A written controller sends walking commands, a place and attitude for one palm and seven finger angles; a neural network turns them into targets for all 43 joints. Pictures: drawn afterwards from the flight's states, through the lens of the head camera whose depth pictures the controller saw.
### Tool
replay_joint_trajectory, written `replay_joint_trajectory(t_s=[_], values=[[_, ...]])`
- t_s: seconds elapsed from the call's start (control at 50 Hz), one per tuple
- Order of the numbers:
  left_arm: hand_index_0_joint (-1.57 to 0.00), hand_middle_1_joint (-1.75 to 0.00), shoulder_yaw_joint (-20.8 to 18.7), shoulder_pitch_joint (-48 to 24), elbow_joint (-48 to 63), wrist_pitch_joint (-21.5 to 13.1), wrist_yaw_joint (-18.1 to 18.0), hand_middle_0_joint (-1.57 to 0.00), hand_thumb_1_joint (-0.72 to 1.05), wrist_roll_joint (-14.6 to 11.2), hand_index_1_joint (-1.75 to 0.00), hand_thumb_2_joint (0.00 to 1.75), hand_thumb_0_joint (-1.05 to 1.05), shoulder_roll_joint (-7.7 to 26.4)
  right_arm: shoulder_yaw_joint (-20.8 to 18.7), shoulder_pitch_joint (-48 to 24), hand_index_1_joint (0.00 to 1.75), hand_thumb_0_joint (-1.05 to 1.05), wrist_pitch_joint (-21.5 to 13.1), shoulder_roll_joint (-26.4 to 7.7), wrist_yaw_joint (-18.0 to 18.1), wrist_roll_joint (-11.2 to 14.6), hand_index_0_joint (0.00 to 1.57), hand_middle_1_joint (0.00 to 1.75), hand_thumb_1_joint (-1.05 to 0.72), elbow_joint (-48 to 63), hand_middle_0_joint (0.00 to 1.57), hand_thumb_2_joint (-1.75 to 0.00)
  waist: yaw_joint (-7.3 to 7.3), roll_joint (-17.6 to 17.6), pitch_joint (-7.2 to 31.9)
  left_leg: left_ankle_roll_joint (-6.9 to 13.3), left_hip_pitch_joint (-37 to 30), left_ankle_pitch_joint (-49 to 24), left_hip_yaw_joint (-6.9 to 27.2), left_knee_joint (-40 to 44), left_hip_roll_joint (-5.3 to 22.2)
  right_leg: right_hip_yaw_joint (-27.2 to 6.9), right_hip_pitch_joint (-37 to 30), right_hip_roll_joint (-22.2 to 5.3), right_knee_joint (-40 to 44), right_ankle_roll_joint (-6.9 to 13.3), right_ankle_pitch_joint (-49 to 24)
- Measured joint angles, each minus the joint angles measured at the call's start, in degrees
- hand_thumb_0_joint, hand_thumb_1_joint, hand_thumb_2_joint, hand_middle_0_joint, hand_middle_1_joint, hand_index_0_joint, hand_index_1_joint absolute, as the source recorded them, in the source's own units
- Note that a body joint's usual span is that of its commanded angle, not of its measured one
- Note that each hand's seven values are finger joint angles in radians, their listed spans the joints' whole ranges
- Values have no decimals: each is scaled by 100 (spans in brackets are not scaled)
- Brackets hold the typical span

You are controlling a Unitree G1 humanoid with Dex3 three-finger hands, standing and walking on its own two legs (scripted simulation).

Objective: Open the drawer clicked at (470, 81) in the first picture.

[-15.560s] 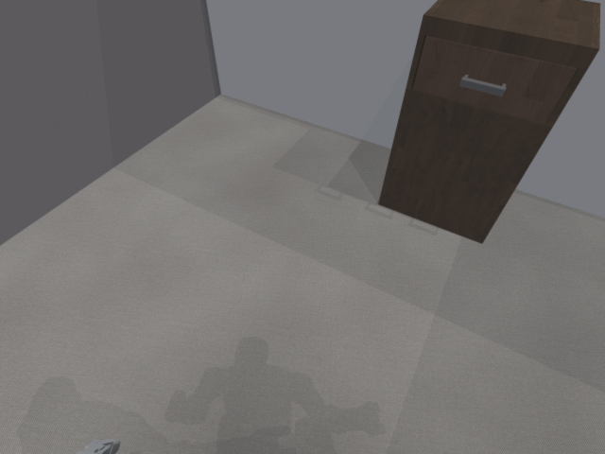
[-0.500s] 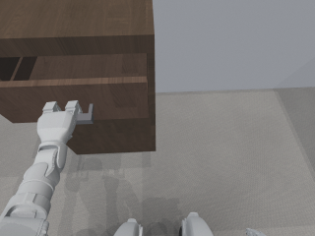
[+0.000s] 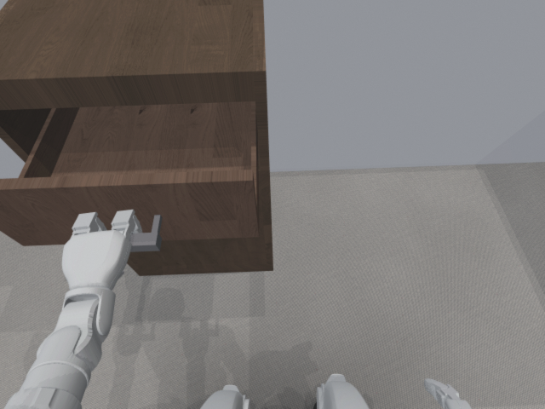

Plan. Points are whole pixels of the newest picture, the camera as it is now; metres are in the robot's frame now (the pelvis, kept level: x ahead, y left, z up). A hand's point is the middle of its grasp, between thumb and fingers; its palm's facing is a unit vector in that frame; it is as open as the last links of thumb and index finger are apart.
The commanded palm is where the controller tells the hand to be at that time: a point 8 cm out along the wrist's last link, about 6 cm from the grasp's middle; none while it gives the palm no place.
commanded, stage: pull the drawer open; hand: left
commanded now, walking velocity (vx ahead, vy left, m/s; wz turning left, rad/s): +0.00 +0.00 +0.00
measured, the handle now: (118, 232) +0.37 +0.28 -0.01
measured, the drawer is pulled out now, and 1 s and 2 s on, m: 0.16 0.27 0.30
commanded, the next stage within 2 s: open the thumb to release the handle in 1.32 s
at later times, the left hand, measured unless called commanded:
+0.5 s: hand (106, 302) +0.27 +0.27 -0.04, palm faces -0.01 -0.01 -1.00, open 5.5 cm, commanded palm +0.23 +0.26 +0.01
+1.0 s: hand (98, 340) +0.21 +0.27 -0.03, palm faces -0.02 -0.01 -1.00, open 5.5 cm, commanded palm +0.18 +0.26 +0.01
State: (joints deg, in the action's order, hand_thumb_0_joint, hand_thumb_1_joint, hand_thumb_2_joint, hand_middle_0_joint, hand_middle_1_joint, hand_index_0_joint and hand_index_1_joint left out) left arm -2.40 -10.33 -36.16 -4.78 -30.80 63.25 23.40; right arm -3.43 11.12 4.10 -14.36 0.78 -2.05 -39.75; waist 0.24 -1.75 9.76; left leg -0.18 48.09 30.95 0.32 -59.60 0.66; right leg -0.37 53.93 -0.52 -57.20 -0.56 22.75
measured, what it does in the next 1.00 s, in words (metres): stands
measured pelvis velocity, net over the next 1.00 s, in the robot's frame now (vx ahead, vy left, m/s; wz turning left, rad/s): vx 0.01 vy -0.01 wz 0.00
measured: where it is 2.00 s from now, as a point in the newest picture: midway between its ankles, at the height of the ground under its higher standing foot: outside the picture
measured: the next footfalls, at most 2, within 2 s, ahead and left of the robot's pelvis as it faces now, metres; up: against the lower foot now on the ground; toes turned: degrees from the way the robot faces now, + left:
none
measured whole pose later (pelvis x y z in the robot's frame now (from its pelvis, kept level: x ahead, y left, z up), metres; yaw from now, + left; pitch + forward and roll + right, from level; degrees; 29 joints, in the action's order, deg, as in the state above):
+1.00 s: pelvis +0.01 -0.01 +0.00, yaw +0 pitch +17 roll +0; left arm -2.6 19.2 -11.5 -1.9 -33.4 62.6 20.7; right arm -2.3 6.8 0.7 -13.1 0.9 -2.9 -35.9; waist 1.7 -1.4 9.8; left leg -1.2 45.0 33.0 0.6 -61.0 1.2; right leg -0.1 51.7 0.0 -60.0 0.4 25.4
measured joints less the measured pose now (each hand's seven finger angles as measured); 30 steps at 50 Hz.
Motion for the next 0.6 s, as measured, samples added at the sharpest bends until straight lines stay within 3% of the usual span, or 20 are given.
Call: replay_joint_trajectory(t_s=[0.6], values=[[-41,-135,17,1856,1606,233,-141,-30,74,-40,-135,85,2,-195,74,-219,30,1,-246,71,29,-36,20,30,-90,246,20,-90,90,17,-8,-59,-262,96,9,-36,29,10,-214,29,-119,53,132]])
